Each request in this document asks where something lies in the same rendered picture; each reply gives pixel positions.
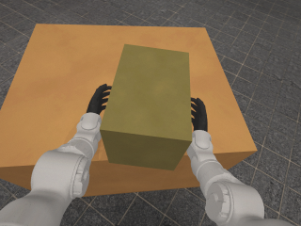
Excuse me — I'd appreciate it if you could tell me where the right robot forearm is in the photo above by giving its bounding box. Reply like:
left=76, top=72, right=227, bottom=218
left=186, top=130, right=264, bottom=210

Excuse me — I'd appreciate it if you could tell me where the left robot forearm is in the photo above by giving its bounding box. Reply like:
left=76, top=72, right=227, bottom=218
left=30, top=112, right=102, bottom=189

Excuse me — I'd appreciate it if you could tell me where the robot left hand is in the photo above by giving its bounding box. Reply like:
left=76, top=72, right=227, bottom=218
left=87, top=84, right=112, bottom=115

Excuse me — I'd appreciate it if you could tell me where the carton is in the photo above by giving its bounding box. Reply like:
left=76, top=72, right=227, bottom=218
left=99, top=43, right=193, bottom=171

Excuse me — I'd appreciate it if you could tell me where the robot left upper arm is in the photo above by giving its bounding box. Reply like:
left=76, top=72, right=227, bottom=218
left=0, top=150, right=90, bottom=226

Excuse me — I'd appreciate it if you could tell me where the pedestal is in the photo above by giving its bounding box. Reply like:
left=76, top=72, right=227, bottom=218
left=0, top=24, right=257, bottom=197

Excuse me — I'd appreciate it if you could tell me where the robot right upper arm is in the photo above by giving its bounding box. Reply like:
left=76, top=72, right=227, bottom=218
left=205, top=180, right=294, bottom=226

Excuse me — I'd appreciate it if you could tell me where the robot right hand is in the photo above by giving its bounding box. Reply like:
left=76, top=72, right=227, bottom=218
left=190, top=97, right=208, bottom=132

